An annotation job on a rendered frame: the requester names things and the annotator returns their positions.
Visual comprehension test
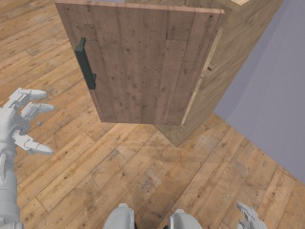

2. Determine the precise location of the right robot hand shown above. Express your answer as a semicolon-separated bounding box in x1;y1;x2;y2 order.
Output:
236;201;268;229

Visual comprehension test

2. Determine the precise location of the robot left forearm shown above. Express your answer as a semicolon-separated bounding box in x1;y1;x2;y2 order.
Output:
0;141;20;226

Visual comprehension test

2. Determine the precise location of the robot right thigh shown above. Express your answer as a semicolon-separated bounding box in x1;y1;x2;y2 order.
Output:
168;213;203;229

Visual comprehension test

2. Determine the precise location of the cupboard door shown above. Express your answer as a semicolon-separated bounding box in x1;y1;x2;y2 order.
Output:
54;0;225;126

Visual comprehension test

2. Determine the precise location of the handle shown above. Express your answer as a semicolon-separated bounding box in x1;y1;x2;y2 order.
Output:
74;37;96;90

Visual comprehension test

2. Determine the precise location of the robot left thigh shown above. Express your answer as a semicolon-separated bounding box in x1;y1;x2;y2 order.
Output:
102;207;134;229

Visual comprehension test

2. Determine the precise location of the robot thigh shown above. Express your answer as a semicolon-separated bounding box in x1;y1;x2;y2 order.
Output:
102;207;134;229
168;213;203;229

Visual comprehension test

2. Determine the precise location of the left robot hand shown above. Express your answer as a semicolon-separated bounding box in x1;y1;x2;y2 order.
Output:
0;87;55;156

